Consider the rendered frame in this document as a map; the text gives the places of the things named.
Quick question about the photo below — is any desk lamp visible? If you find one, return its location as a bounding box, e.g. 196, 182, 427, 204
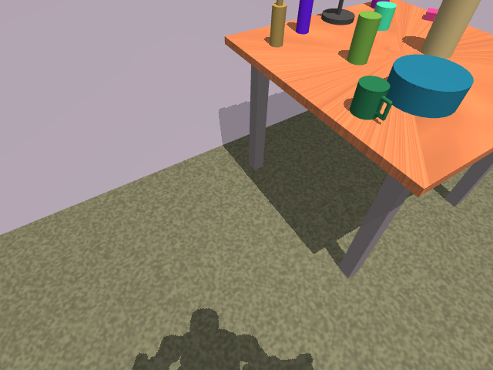
321, 0, 355, 25

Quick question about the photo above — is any table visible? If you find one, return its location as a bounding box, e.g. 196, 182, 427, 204
225, 0, 493, 278

